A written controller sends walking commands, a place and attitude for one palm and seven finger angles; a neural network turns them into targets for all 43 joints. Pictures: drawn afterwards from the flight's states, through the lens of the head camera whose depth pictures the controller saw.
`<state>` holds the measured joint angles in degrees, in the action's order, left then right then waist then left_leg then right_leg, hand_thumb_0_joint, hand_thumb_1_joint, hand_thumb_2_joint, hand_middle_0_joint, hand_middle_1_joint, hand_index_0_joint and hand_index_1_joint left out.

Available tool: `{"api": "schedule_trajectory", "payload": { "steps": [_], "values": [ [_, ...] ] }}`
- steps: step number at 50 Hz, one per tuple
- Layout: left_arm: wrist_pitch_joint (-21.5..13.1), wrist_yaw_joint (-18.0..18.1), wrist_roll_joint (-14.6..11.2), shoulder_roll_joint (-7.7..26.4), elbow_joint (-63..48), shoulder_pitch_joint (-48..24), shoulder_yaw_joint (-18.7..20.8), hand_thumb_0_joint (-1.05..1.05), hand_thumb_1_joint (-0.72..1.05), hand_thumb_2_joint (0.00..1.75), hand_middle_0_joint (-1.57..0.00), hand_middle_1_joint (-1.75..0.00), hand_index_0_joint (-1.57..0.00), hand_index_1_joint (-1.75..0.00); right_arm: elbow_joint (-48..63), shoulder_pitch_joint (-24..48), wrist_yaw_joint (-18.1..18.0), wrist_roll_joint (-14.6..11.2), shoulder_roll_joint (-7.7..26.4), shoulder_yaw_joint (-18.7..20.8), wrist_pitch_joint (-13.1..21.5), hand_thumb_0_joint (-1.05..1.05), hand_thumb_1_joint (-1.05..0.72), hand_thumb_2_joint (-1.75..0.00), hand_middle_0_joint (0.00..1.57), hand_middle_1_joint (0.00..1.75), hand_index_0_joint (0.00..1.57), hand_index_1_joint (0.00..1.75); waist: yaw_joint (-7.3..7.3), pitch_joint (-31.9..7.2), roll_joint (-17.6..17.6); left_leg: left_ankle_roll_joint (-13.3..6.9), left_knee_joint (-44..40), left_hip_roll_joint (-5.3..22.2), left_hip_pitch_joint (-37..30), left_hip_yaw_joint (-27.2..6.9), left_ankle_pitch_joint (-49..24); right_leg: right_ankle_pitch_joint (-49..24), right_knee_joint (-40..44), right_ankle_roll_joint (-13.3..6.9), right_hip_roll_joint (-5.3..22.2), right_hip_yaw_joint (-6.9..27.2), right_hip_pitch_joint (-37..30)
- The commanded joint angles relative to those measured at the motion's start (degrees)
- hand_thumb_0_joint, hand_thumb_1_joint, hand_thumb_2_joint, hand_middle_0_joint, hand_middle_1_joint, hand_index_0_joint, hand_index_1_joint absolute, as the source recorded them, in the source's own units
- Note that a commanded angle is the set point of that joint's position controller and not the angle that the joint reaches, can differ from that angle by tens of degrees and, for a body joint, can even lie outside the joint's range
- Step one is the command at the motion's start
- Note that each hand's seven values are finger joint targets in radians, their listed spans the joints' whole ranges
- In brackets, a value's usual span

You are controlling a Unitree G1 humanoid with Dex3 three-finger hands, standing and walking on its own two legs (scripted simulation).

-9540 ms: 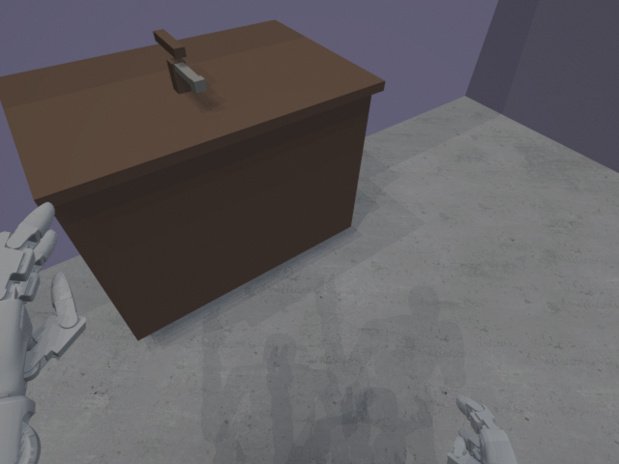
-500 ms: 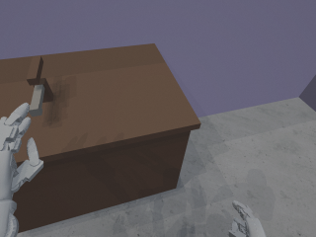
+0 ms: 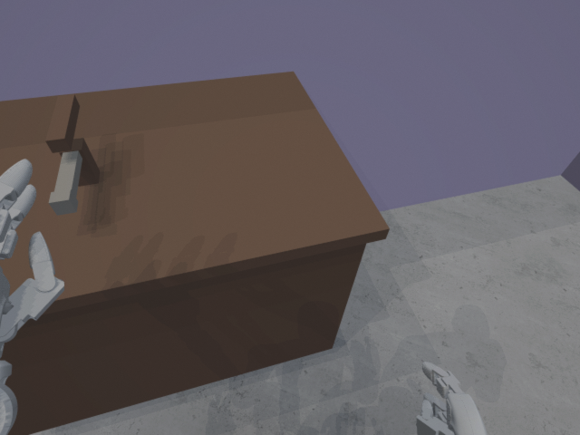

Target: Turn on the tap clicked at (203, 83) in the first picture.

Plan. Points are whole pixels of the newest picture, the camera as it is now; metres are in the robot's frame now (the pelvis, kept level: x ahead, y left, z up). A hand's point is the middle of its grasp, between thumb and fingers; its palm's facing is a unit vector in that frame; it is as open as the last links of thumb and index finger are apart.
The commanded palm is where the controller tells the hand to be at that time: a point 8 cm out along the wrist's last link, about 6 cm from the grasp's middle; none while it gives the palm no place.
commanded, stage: shuffle to correct the standing spot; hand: left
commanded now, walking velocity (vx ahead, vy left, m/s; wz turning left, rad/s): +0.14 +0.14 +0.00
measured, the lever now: (63, 202) +0.41 +0.39 +0.07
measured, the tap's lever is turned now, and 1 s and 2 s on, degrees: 0 0 0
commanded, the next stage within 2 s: come to a stop and stand still in 0.54 s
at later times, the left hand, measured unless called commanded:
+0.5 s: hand (37, 252) +0.25 +0.28 +0.18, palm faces +0.41 -0.80 -0.44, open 7.4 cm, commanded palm +0.19 +0.31 +0.19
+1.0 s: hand (34, 208) +0.29 +0.30 +0.20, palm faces +0.32 -0.85 -0.43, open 7.4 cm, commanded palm +0.23 +0.35 +0.19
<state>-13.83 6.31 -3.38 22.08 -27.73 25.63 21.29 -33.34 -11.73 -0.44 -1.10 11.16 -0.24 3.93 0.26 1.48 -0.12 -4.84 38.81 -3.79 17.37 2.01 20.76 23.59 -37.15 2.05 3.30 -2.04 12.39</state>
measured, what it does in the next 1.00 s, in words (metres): steps on the spot: left foot, then right foot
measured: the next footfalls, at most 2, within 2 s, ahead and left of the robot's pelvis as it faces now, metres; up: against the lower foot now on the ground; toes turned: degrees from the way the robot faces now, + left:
left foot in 0.40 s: +0.14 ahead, +0.19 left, +0.00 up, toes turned +3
right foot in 0.52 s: +0.06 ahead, -0.08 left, +0.00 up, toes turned -2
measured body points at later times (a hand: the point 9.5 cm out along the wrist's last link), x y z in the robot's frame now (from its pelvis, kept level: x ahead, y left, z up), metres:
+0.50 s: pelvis +0.03 +0.03 -0.01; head +0.05 +0.03 +0.44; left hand +0.22 +0.32 +0.20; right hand +0.20 -0.21 -0.09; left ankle +0.07 +0.18 -0.72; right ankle +0.02 -0.08 -0.72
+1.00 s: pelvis +0.07 +0.07 +0.01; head +0.09 +0.08 +0.46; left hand +0.27 +0.34 +0.22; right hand +0.24 -0.13 -0.07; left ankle +0.10 +0.19 -0.72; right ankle +0.09 -0.01 -0.72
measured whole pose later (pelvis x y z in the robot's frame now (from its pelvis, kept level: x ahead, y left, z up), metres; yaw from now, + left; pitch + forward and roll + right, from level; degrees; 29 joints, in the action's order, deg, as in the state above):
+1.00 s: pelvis +0.07 +0.07 +0.01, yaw -1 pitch -2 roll -1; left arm -11.6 6.1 -3.0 22.8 -31.5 26.5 21.5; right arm -32.6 -10.4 -0.3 -0.5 8.7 -2.3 7.2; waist -0.8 4.5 -0.1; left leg -0.3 31.9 1.9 15.5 2.9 14.7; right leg 12.2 -28.8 -3.1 -2.2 -4.9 13.9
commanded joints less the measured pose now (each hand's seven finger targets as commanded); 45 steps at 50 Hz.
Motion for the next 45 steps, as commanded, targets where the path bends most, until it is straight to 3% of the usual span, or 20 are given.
{"api": "schedule_trajectory", "payload": {
  "steps": [1,6,7,9,10,13,17,18,20,22,25,27,28,31,34,35,36,38,41,45],
  "values": [
    [-2.45,0.95,-0.24,9.11,-12.81,-5.29,5.94,0.00,0.90,0.90,-0.20,-0.30,-0.20,-0.30,9.22,3.48,-0.92,0.39,7.67,3.02,2.77,0.00,-0.90,-0.90,0.20,0.30,0.20,0.30,-1.47,-6.08,12.97,-0.58,-17.03,13.04,-13.80,-20.43,-30.00,2.76,-10.78,-1.91,-3.52,-2.28,12.75],
    [-2.61,1.34,0.65,8.38,-10.78,-3.12,5.93,0.00,0.90,0.90,-0.20,-0.30,-0.20,-0.30,9.09,4.93,-0.91,0.78,7.53,2.47,3.65,0.00,-0.90,-0.90,0.20,0.30,0.20,0.30,0.66,-6.48,6.97,-0.92,-11.72,10.71,0.17,-11.67,-20.78,-5.16,8.97,-3.60,-1.09,-2.20,-4.81],
    [-2.84,1.53,0.84,9.35,-9.73,-1.80,6.93,0.00,0.90,0.90,-0.20,-0.30,-0.20,-0.30,9.16,5.10,-0.93,0.65,7.35,2.52,3.36,0.00,-0.90,-0.90,0.20,0.30,0.20,0.30,1.32,-7.83,1.96,0.44,-4.93,7.62,9.87,-8.45,-12.36,-10.86,13.65,-5.49,2.43,2.97,-15.53],
    [-2.88,1.44,-0.40,8.78,-7.78,-0.85,6.84,0.00,0.90,0.90,-0.20,-0.30,-0.20,-0.30,9.79,3.95,-0.77,0.14,8.36,4.33,3.14,0.00,-0.90,-0.90,0.20,0.30,0.20,0.30,0.45,-5.11,-14.31,3.44,20.90,1.30,21.80,-3.84,7.29,-6.46,22.27,-15.66,22.39,31.94,-13.82],
    [-3.20,1.53,-0.44,8.52,-9.60,-1.81,6.30,0.00,0.90,0.90,-0.20,-0.30,-0.20,-0.30,9.27,3.70,-0.37,0.21,9.40,4.86,2.85,0.00,-0.90,-0.90,0.20,0.30,0.20,0.30,0.14,-1.30,-10.86,4.15,27.69,4.16,23.29,-7.73,7.56,-3.97,23.39,-17.33,24.50,33.51,-8.27],
    [-4.60,2.24,1.05,10.37,-12.52,-4.01,7.85,0.00,0.90,0.90,-0.20,-0.30,-0.20,-0.30,7.24,4.65,0.02,0.91,7.18,2.77,1.72,0.00,-0.90,-0.90,0.20,0.30,0.20,0.30,-0.34,-2.62,-1.33,3.58,18.93,9.28,17.91,-8.42,4.71,-20.11,16.16,-13.63,18.56,17.56,-4.79],
    [-3.97,2.34,1.29,8.96,-12.17,-6.25,6.21,0.00,0.90,0.90,-0.20,-0.30,-0.20,-0.30,6.74,4.97,-1.74,0.91,5.55,3.15,3.82,0.00,-0.90,-0.90,0.20,0.30,0.20,0.30,-0.10,-4.58,-3.04,3.87,-7.33,2.05,-7.49,5.67,-9.61,-15.53,10.64,-7.02,7.28,2.43,3.64],
    [-3.74,2.22,1.14,9.06,-13.62,-6.33,5.98,0.00,0.90,0.90,-0.20,-0.30,-0.20,-0.30,7.20,5.28,-2.43,0.57,6.34,3.94,4.64,0.00,-0.90,-0.90,0.20,0.30,0.20,0.30,-0.59,-3.82,0.83,3.18,-11.01,3.35,-12.27,3.09,-9.31,-13.36,4.96,-5.60,6.12,2.76,6.92],
    [-3.95,2.02,1.18,8.79,-14.41,-6.58,6.10,0.00,0.90,0.90,-0.20,-0.30,-0.20,-0.30,8.27,3.53,-2.59,0.24,8.54,4.53,4.91,0.00,-0.90,-0.90,0.20,0.30,0.20,0.30,-0.64,-6.20,13.96,-4.12,-16.40,15.67,-14.35,-15.73,-12.59,1.83,-13.36,-1.72,-2.79,-2.41,14.64],
    [-3.23,1.79,0.96,10.32,-11.55,-5.20,7.85,0.00,0.90,0.90,-0.20,-0.30,-0.20,-0.30,7.78,4.09,-2.37,0.34,7.52,3.96,5.29,0.00,-0.90,-0.90,0.20,0.30,0.20,0.30,-0.14,-4.56,13.61,-8.11,-17.52,18.25,-5.66,-18.68,-12.29,9.82,-15.64,-2.14,-1.95,-0.36,12.72],
    [-3.37,1.53,1.16,9.12,-13.22,-3.39,8.28,0.00,0.90,0.90,-0.20,-0.30,-0.20,-0.30,7.68,5.24,-1.34,-0.21,7.26,3.44,5.83,0.00,-0.90,-0.90,0.20,0.30,0.20,0.30,1.23,-7.18,7.93,-2.36,-6.65,12.09,4.53,-5.70,-9.52,-4.10,7.38,-2.80,-1.38,-0.75,-4.60],
    [-2.93,1.27,0.58,10.92,-10.56,-1.49,9.34,0.00,0.90,0.90,-0.20,-0.30,-0.20,-0.30,8.25,4.92,-0.67,-0.27,6.11,3.56,5.75,0.00,-0.90,-0.90,0.20,0.30,0.20,0.30,0.78,-4.08,-16.29,3.83,14.97,1.71,17.29,2.15,5.25,-7.43,21.12,-10.72,14.20,27.50,-8.10],
    [-2.68,1.28,-0.38,10.16,-10.66,0.19,8.95,0.00,0.90,0.90,-0.20,-0.30,-0.20,-0.30,8.45,4.82,-0.06,-0.71,7.64,4.80,5.11,0.00,-0.90,-0.90,0.20,0.30,0.20,0.30,0.92,-0.80,-18.83,4.63,22.19,3.12,21.25,-0.97,5.77,-15.03,22.43,-14.32,18.51,32.55,-8.65],
    [-4.17,2.12,0.75,9.96,-11.34,-0.55,9.39,0.00,0.90,0.90,-0.20,-0.30,-0.20,-0.30,6.89,5.37,0.40,-0.12,5.88,2.43,4.23,0.00,-0.90,-0.90,0.20,0.30,0.20,0.30,0.47,-2.29,-7.84,3.33,11.63,8.73,16.25,-5.16,5.30,-34.78,11.78,-12.49,15.30,17.53,-7.97],
    [-4.24,1.89,0.56,8.24,-11.88,-3.97,7.60,0.00,0.90,0.90,-0.20,-0.30,-0.20,-0.30,5.69,4.55,-0.99,0.15,5.32,2.66,4.94,0.00,-0.90,-0.90,0.20,0.30,0.20,0.30,-1.42,-8.87,3.32,2.86,-14.33,3.62,-13.23,1.41,-16.90,-26.11,-3.73,-4.44,2.56,1.45,1.85],
    [-4.23,1.74,0.48,8.54,-14.91,-7.29,6.73,0.00,0.90,0.90,-0.20,-0.30,-0.20,-0.30,6.74,4.04,-1.15,0.29,7.42,3.90,5.35,0.00,-0.90,-0.90,0.20,0.30,0.20,0.30,-1.12,-9.87,12.92,-1.02,-15.73,13.79,-21.05,-12.03,-28.02,-8.60,-14.30,-1.90,-1.64,-0.56,12.96],
    [-4.01,1.52,1.00,10.05,-14.68,-9.75,6.67,0.00,0.90,0.90,-0.20,-0.30,-0.20,-0.30,7.63,3.71,-1.03,0.42,7.57,4.24,5.37,0.00,-0.90,-0.90,0.20,0.30,0.20,0.30,-0.10,-9.90,12.44,-5.42,-19.28,20.00,-18.70,-20.90,-29.48,7.43,-22.61,-1.62,-3.56,1.85,16.19],
    [-2.02,1.31,0.18,9.67,-13.33,-9.21,6.90,0.00,0.90,0.90,-0.20,-0.30,-0.20,-0.30,7.53,6.07,-1.35,0.69,5.74,2.99,5.96,0.00,-0.90,-0.90,0.20,0.30,0.20,0.30,-0.26,-7.69,11.02,-7.46,-21.58,21.52,-15.32,-22.97,-28.39,6.53,-27.42,-1.43,-2.37,4.39,17.87],
    [-1.43,1.25,0.98,7.92,-18.51,-6.44,4.97,0.00,0.90,0.90,-0.20,-0.30,-0.20,-0.30,7.17,5.42,-0.52,0.88,5.73,2.56,6.61,0.00,-0.90,-0.90,0.20,0.30,0.20,0.30,0.72,-8.54,8.89,-3.58,-18.22,17.70,-11.29,-10.75,-35.04,1.86,-12.99,-2.07,-1.22,1.67,9.96],
    [-0.59,1.51,0.55,9.48,-17.53,-0.93,7.40,0.00,0.90,0.90,-0.20,-0.30,-0.20,-0.30,8.82,4.76,-0.16,0.53,6.28,1.64,6.59,0.00,-0.90,-0.90,0.20,0.30,0.20,0.30,0.18,-8.40,12.38,1.48,-15.91,15.44,-2.57,-7.32,-25.72,-9.49,10.23,-2.45,-2.92,-1.20,-5.32]
  ]
}}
